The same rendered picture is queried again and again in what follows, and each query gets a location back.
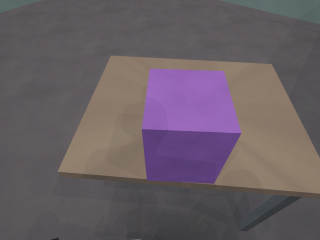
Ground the carton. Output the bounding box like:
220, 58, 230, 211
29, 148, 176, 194
142, 68, 241, 184

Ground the table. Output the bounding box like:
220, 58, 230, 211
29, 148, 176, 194
57, 55, 320, 231

